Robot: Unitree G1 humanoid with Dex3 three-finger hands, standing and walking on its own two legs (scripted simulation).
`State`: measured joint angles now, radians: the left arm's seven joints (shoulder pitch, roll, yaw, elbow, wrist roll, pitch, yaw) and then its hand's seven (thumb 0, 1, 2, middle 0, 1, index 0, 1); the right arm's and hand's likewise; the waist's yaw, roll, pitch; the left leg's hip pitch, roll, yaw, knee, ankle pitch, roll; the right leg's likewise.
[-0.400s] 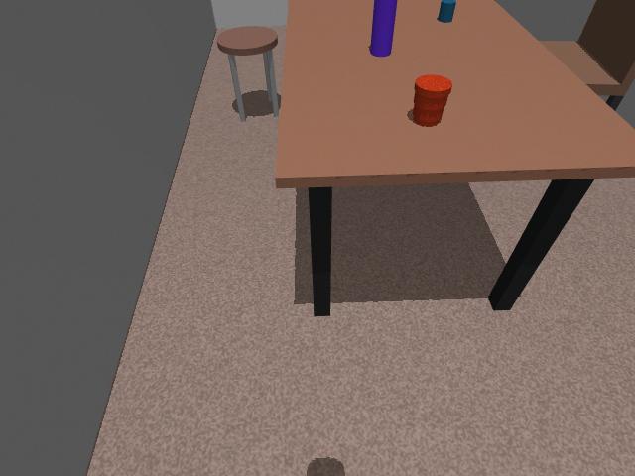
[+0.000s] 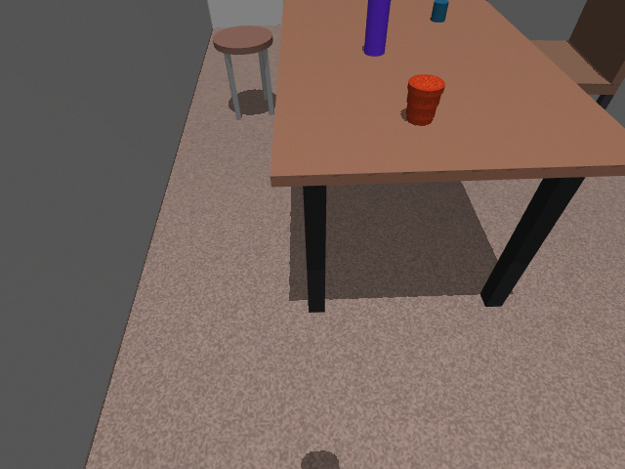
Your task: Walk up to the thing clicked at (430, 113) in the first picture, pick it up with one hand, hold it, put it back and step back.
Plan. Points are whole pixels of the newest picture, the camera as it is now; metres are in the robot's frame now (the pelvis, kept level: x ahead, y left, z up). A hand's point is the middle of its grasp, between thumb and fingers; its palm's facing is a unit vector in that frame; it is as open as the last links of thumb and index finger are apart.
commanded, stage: stand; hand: right
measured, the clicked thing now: (422, 101) +0.94 -0.25 +0.00
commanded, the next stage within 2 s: walk up in 0.72 s
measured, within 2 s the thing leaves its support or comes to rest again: neither
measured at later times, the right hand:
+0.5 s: hand out of the picture +0.08 -0.25 -0.16, palm faces -0.04 +0.94 -0.34, open 7.4 cm
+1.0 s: hand out of the picture +0.07 -0.32 -0.17, palm faces +0.00 +0.93 -0.37, open 7.4 cm
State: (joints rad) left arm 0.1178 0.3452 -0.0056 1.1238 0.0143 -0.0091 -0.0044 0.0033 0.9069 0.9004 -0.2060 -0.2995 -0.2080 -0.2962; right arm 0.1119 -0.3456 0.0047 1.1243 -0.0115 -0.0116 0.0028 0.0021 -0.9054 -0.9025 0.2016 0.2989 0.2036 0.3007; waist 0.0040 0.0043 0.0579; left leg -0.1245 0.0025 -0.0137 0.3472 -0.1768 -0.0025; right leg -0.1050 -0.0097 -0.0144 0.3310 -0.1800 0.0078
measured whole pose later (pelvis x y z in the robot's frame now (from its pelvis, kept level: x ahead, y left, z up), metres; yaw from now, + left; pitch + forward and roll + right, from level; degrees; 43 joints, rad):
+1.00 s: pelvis +0.05 -0.04 -0.01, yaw -1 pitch -3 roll +2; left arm 0.21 0.42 0.08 0.99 0.04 -0.02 -0.07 0.01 0.91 0.90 -0.20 -0.30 -0.21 -0.30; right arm 0.28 -0.41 -0.08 1.01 -0.04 -0.04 0.04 0.00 -0.90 -0.90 0.20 0.30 0.21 0.30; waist -0.01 -0.01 0.09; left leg -0.08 0.02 -0.01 0.45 -0.33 0.00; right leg -0.31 -0.06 0.01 0.59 -0.34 -0.03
